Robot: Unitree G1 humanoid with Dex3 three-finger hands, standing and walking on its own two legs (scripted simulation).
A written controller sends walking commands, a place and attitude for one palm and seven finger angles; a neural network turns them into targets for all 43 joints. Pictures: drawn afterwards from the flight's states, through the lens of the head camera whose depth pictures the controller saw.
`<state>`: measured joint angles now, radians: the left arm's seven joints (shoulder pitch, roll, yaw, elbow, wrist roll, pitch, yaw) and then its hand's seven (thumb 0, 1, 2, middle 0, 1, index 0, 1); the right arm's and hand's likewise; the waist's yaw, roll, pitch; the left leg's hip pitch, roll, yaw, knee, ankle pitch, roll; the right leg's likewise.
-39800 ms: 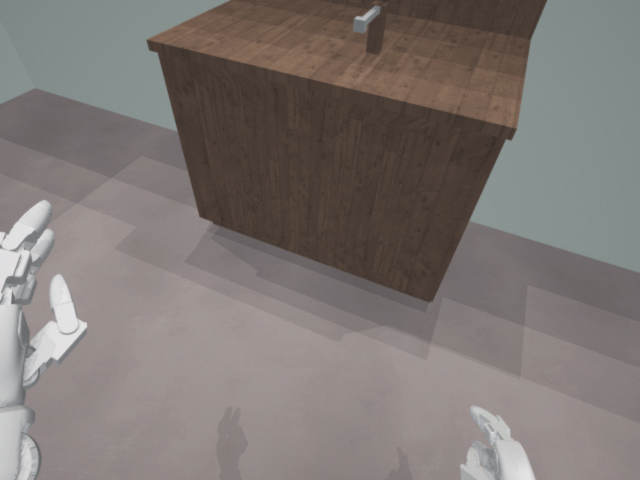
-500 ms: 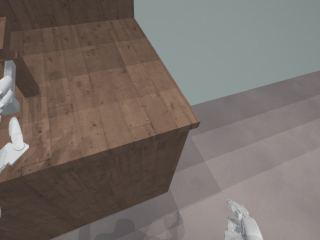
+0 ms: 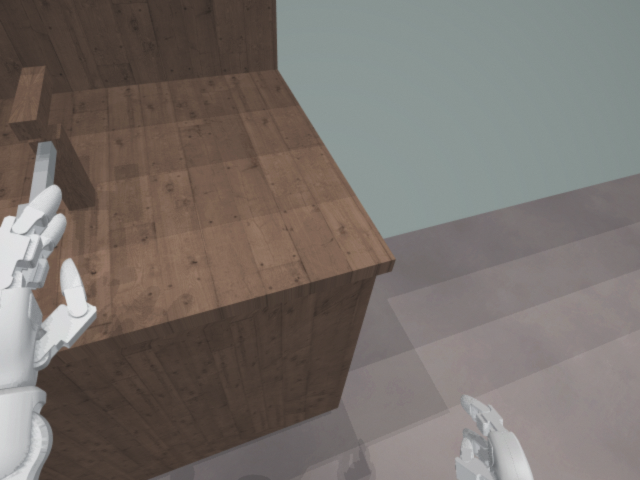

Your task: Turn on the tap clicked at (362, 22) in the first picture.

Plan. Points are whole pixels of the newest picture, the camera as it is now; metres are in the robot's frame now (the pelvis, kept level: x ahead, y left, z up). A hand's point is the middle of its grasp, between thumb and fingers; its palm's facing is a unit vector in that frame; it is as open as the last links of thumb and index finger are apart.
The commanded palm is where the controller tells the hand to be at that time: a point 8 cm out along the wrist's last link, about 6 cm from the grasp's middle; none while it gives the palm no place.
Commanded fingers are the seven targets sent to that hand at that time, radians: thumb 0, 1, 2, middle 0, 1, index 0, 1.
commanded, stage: come to a stop and stand still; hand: left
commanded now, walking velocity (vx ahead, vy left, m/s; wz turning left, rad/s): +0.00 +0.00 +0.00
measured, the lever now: (38, 218) +0.32 +0.36 +0.15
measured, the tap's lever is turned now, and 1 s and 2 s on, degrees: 0 0 0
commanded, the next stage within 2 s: look again from close up in 0.44 s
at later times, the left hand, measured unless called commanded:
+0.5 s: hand (113, 293) +0.24 +0.23 +0.16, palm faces +0.40 -0.85 -0.36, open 7.4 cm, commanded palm +0.18 +0.26 +0.17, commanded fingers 0.00 0.90 0.90 -0.20 -0.30 -0.20 -0.30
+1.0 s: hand (72, 248) +0.26 +0.27 +0.19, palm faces +0.46 -0.79 -0.41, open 7.4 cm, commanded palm +0.17 +0.27 +0.18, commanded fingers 0.00 0.90 0.90 -0.20 -0.30 -0.20 -0.30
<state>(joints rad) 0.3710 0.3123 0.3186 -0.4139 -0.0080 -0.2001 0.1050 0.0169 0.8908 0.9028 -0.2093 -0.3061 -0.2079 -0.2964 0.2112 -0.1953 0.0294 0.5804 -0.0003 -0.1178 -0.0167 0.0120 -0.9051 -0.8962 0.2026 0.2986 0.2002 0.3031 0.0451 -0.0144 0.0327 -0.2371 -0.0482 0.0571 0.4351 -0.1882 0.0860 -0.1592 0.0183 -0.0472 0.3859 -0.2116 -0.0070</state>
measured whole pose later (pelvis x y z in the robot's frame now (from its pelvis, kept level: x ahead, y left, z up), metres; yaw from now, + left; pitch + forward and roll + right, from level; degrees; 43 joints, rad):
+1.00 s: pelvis +0.01 -0.01 -0.01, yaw +2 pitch +0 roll +0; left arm 0.12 0.48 0.37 -0.32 -0.03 -0.09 0.07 0.02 0.89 0.90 -0.22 -0.31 -0.21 -0.30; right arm 0.21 -0.21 0.04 0.60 -0.02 -0.08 -0.03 0.01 -0.91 -0.90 0.20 0.30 0.20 0.30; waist 0.06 -0.03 0.05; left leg -0.26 -0.08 0.03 0.48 -0.22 0.07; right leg -0.21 0.00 -0.04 0.52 -0.29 -0.03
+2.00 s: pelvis +0.03 -0.07 -0.01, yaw +2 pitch -1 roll +1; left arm 0.38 0.32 0.33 -0.62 -0.21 0.23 0.15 0.02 0.89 0.90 -0.21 -0.31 -0.21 -0.30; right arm 0.15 -0.25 0.03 0.67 0.04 -0.13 -0.09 0.01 -0.91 -0.90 0.20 0.30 0.20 0.30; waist 0.08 0.03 -0.06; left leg -0.26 -0.04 -0.02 0.59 -0.30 0.01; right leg -0.20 0.06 -0.07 0.60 -0.38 -0.09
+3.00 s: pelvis +0.01 -0.06 -0.01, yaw +3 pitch -6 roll +1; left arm 0.27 0.27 0.32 -0.73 -0.28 0.59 0.25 0.02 0.90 0.90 -0.20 -0.31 -0.20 -0.30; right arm 0.05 -0.24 0.09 0.71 0.06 -0.09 -0.10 0.01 -0.91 -0.90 0.20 0.30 0.20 0.30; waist 0.11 0.07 -0.04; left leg -0.17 -0.04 -0.04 0.52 -0.24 0.01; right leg -0.09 0.06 -0.09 0.51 -0.31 -0.09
